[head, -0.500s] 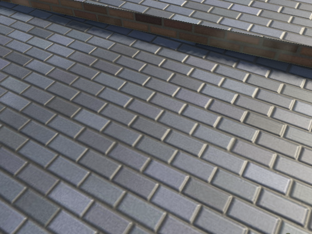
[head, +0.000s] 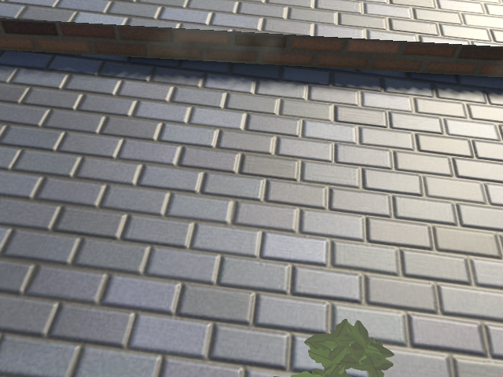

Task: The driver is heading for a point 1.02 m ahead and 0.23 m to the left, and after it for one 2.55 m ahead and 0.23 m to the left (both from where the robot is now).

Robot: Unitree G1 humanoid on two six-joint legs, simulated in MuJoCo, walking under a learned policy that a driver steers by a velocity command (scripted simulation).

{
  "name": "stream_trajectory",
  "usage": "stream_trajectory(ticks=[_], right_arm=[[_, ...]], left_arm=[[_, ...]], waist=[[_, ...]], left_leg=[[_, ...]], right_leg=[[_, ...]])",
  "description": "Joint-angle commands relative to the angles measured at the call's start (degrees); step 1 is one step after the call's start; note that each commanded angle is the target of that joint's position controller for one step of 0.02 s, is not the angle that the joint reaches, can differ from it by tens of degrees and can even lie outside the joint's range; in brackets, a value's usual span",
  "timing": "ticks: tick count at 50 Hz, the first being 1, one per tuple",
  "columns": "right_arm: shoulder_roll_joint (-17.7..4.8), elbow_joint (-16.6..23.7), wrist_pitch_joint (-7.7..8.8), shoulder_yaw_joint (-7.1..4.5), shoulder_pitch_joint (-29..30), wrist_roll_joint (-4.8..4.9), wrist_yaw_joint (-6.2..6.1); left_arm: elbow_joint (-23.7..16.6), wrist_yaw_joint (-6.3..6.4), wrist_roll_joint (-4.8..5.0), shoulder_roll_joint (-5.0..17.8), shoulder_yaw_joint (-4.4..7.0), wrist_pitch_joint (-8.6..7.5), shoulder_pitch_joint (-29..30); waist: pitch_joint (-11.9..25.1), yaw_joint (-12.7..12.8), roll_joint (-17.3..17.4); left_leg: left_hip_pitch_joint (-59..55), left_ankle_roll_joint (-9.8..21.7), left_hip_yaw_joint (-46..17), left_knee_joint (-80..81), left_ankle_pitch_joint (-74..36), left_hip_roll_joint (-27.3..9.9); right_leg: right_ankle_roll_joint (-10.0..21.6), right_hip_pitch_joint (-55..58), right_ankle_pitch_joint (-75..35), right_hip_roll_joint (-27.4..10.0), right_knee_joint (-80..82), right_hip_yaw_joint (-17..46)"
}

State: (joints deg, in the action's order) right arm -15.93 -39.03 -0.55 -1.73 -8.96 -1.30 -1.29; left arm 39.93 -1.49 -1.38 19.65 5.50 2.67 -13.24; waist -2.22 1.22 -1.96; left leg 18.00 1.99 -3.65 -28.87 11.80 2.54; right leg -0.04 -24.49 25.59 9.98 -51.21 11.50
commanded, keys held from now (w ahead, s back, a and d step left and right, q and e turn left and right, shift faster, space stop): q+shift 0.14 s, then w+q+shift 0.42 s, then w+shift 0.04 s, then w+e+shift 0.40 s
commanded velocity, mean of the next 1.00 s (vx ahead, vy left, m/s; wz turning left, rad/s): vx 0.63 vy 0.00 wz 0.23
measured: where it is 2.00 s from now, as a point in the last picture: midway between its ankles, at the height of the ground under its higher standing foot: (129, 159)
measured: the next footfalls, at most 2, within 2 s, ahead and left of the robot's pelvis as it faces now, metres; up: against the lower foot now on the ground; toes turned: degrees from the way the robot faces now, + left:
right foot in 0.22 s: +0.05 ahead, -0.11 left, +0.00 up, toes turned +9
left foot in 0.66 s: +0.33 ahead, +0.30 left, +0.00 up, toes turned +31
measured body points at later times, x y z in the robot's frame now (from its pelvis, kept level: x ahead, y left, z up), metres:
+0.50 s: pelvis +0.11 +0.05 +0.00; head +0.12 +0.05 +0.45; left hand +0.05 +0.34 -0.12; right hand +0.33 -0.18 -0.10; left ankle +0.17 +0.20 -0.65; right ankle +0.01 -0.11 -0.74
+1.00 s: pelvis +0.44 +0.30 -0.01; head +0.45 +0.30 +0.44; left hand +0.46 +0.57 -0.14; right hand +0.51 +0.04 -0.14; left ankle +0.29 +0.28 -0.74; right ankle +0.65 +0.24 -0.65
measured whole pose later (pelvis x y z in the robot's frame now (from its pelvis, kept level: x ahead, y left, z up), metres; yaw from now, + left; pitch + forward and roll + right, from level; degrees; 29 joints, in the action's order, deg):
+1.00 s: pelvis +0.44 +0.30 -0.01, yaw +17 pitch +0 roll +1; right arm -13.3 -53.3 6.4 -2.0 -24.6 -1.1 0.7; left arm 49.2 -3.4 0.1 15.0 2.4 -1.0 -11.9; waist -1.9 -0.5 -1.4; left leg -8.4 4.2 14.0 -12.4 21.3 5.0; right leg 6.2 -46.7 -2.7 -4.7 -59.1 -3.6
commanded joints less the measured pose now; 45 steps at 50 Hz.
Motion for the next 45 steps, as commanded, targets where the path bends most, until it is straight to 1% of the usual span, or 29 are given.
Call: stream_trajectory(ticks=[1,3,4,5,7,9,10,11,12,13,14,16,17,19,24,29,31,32,33,34,35,36,37,38,39,40,41,43,45], right_arm=[[-5.1,2.6,0.8,-1.27,1.3,0.06,0.55],[-2.8,0.6,1.13,-0.28,0.9,0.17,1.11],[-4.2,0.1,0.81,-0.77,0.3,0.34,1.48],[-7.2,-0.4,0.26,-2.0,-1.7,0.29,1.82],[-10.8,-0.9,-0.64,-3.7,-4.7,0.58,2.53],[-11.2,-1.8,-1.35,-4.53,-6.1,0.75,2.87],[-11.0,-1.4,-1.68,-4.8,-3.9,0.86,2.77],[-9.3,-0.3,-1.43,-4.73,-1.1,0.98,2.53],[-4.7,2.7,-0.73,-3.78,2.3,2.36,2.77],[-4.8,3.6,-0.07,-3.46,5.2,1.32,2.58],[-8.0,2.7,0.35,-4.29,5.0,0.27,2.97],[-7.6,-0.2,0.45,-4.6,-1.7,-0.26,4.66],[-7.0,-0.7,0.16,-4.42,-2.6,-0.85,5.45],[-5.9,0.3,-0.19,-3.78,-0.2,-0.74,6.49],[-5.4,3.1,-0.65,-2.76,8.4,-0.93,7.67],[-3.0,6.4,0.07,-0.65,17.1,-1.03,8.36],[-2.5,5.0,0.48,-0.29,12.3,-1.04,7.16],[-4.3,2.7,0.8,-1.1,4.0,-0.98,6.13],[-7.1,-1.3,1.32,-2.52,-9.8,-1.06,5.21],[-12.9,-4.4,1.68,-4.64,-18.8,-1.58,4.21],[-20.3,-4.0,2.01,-5.85,-19.6,-1.27,3.46],[-18.9,-3.1,2.22,-5.91,-21.5,-1.47,2.97],[-16.3,-5.6,2.73,-5.31,-17.8,-2.27,2.24],[-12.4,-6.4,3.44,-4.38,-14.4,-2.26,1.99],[-9.1,-6.4,4.21,-3.33,-9.5,-1.77,1.96],[-6.9,-5.9,4.91,-2.5,-7.7,-1.31,2.01],[-4.5,-6.3,5.68,-1.88,-7.4,-0.82,2.19],[-3.8,-7.9,6.96,-1.79,-7.6,0.2,2.23],[-2.8,-9.0,7.84,-1.59,-8.6,0.22,2.58]], left_arm=[[-1.3,-0.75,0.02,2.8,0.34,-0.2,-3.4],[0.2,-0.79,0.25,-0.2,-1.36,0.3,-3.8],[-0.2,-0.53,0.26,-0.2,-1.74,0.46,-1.9],[-1.1,0.04,0.54,0.7,-1.7,0.45,1.0],[-1.6,1.14,0.94,2.4,-1.55,0.17,2.5],[-1.6,1.41,0.13,2.3,-1.82,-1.15,1.0],[-0.6,1.61,-0.33,2.2,-1.85,-1.88,-2.1],[1.1,2.22,-0.83,5.6,-0.94,-2.62,-8.5],[2.3,3.04,-1.53,12.2,0.68,-3.13,-14.9],[2.8,3.57,-1.74,13.9,1.65,-3.5,-9.7],[1.7,3.82,-1.35,8.0,0.09,-4.16,-5.2],[0.8,3.4,-0.63,4.1,-0.94,-5.54,-0.3],[1.1,3.25,-0.38,3.7,-1.02,-6.08,-0.9],[2.2,2.33,-0.38,3.8,-0.71,-6.89,-3.5],[5.2,1.81,-0.76,4.5,-0.51,-8.31,-8.4],[8.4,2.32,-0.96,5.2,-0.81,-8.39,-12.6],[9.9,2.37,-1.18,6.5,-1.09,-8.28,-13.2],[10.8,2.35,-1.49,8.6,-0.91,-7.83,-13.4],[10.9,2.35,-0.69,10.3,-0.85,-7.46,-12.2],[9.8,1.83,-0.25,7.9,-1.74,-7.67,-11.8],[6.0,-0.02,2.69,-1.4,-3.63,-8.39,-14.5],[5.4,0.24,2.66,4.6,-2.41,-9.31,-5.9],[4.4,0.47,3.49,4.6,-1.83,-9.36,-1.3],[5.2,0.51,2.83,2.3,-2.48,-9.21,-3.2],[6.6,0.07,1.18,1.3,-2.39,-8.16,-4.2],[8.9,-0.29,0.11,0.3,-2.49,-6.62,-9.4],[10.1,-0.66,0.16,-0.5,-2.43,-5.38,-10.5],[10.2,-1.35,1.06,-2.1,-2.19,-3.97,-8.2],[8.4,-1.63,1.34,-3.2,-2.49,-3.64,-3.0]], waist=[[3.0,0.5,10.5],[4.3,1.0,11.5],[3.9,0.4,13.4],[3.0,-1.2,14.8],[2.6,-2.2,14.7],[5.2,-1.0,12.0],[3.9,1.7,11.6],[2.7,5.4,8.4],[3.9,8.7,-4.8],[-2.0,7.3,-12.0],[-4.1,4.0,-3.7],[-1.2,-0.4,-5.3],[-1.2,-0.6,-6.3],[-3.0,0.4,-5.8],[-7.2,2.0,-3.8],[-9.6,4.0,-2.8],[-5.3,0.4,-3.6],[-0.3,-4.2,-4.5],[6.8,-11.4,-4.0],[14.0,-15.3,1.4],[26.4,-9.6,22.6],[27.5,-14.9,8.9],[14.3,-11.9,5.8],[6.0,-7.5,2.7],[3.0,-4.2,2.9],[2.2,-1.4,6.3],[1.5,-0.6,5.9],[-2.3,0.5,4.6],[-5.4,0.3,5.6]], left_leg=[[-5.6,8.3,-13.7,11.2,-10.1,-12.2],[-4.4,6.6,-10.1,10.3,-14.2,-8.8],[-5.0,6.3,-11.1,10.1,-13.2,-7.6],[-6.3,6.7,-13.8,9.6,-12.8,-7.6],[-9.2,7.7,-19.0,8.4,-15.4,-9.2],[-6.4,8.1,-22.7,11.0,14.2,-7.7],[2.2,6.5,-22.5,11.9,26.9,-5.4],[17.3,2.4,-18.9,8.2,30.3,-1.2],[32.2,-1.6,-6.0,-6.9,26.6,5.1],[37.5,-0.3,-1.9,-21.7,16.8,2.8],[35.8,0.3,-4.5,-27.3,10.0,-1.4],[32.8,-0.3,-2.7,-34.2,4.4,-2.0],[33.0,-0.4,-1.1,-38.2,3.1,-2.8],[34.5,-0.8,0.5,-41.4,0.3,-4.9],[36.4,-0.7,1.8,-34.5,-5.1,-8.1],[30.6,4.7,9.8,-20.9,-1.1,-8.0],[15.9,8.4,13.5,-16.6,5.0,-1.8],[4.9,9.5,14.2,-16.5,9.9,2.6],[-13.8,10.5,12.1,-11.1,7.4,4.7],[-33.2,9.9,0.8,-7.7,14.2,-2.2],[-48.8,12.4,-36.9,6.3,37.4,-24.9],[-43.4,9.8,-40.0,13.5,37.6,-25.4],[-33.7,8.5,-30.3,12.5,27.6,-24.3],[-22.7,7.0,-22.9,12.6,17.6,-23.0],[-15.4,5.0,-15.7,14.0,13.3,-19.4],[-10.1,4.2,-11.1,15.8,11.5,-18.8],[-7.9,3.3,-8.0,17.8,10.3,-17.8],[-7.9,0.1,0.5,20.7,3.8,-15.0],[-7.4,-2.4,9.5,22.7,-8.1,-12.1]], right_leg=[[-1.4,-3.7,-2.1,-2.2,-7.1,-1.3],[-2.1,3.8,-2.4,-4.0,4.3,-4.5],[-2.3,5.5,-1.6,-5.0,9.4,-8.5],[-1.9,5.2,-0.2,-4.4,12.3,-10.1],[-0.8,4.3,-1.1,-3.6,16.3,-10.0],[1.3,10.6,-1.3,-3.1,23.8,-10.2],[3.2,19.7,-3.9,-3.9,29.9,-9.8],[5.5,34.3,0.7,-9.7,34.1,-4.6],[9.1,44.8,18.7,-24.4,40.3,11.1],[12.7,36.0,23.4,-34.4,45.2,25.1],[11.3,31.0,19.9,-32.0,44.2,19.6],[7.5,29.0,9.9,-26.8,44.0,8.4],[7.0,27.6,7.8,-25.5,44.3,3.7],[6.6,25.1,3.5,-24.7,45.1,-2.2],[5.6,24.6,-6.0,-25.3,46.7,-12.9],[5.1,28.1,-22.5,-26.5,46.6,-21.8],[5.6,27.3,-58.3,-27.2,38.4,-24.7],[6.5,26.4,-75.1,-28.1,27.3,-24.9],[6.4,19.8,-77.4,-27.6,12.0,-25.0],[6.0,5.1,-56.5,-24.5,-8.1,-24.4],[3.5,-15.2,3.9,-11.7,-33.4,-15.4],[5.9,-17.0,-1.5,-9.2,-37.4,-1.8],[6.4,-21.5,-7.8,-11.5,-37.7,-3.6],[6.3,-19.4,-11.3,-15.4,-32.0,-5.7],[6.2,-15.5,-13.4,-17.7,-27.5,-5.5],[5.5,-11.2,-14.5,-18.3,-26.4,-6.1],[5.2,-9.6,-15.0,-18.8,-25.8,-6.1],[4.8,-14.1,-18.3,-18.3,-23.9,-6.7],[5.0,-16.5,-23.8,-17.4,-18.7,-9.6]])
